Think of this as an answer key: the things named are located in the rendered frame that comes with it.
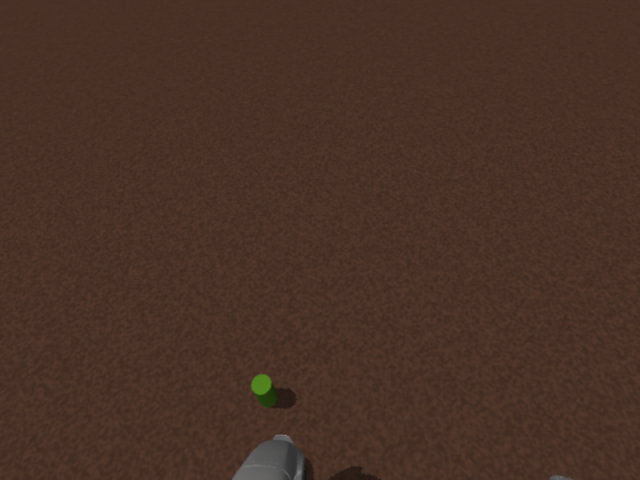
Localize can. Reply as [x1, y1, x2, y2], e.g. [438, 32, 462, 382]
[251, 374, 278, 407]

